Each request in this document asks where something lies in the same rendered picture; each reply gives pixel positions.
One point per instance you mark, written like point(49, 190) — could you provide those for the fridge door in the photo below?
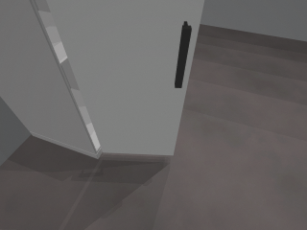
point(123, 54)

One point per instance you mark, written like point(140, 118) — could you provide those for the handle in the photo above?
point(182, 53)

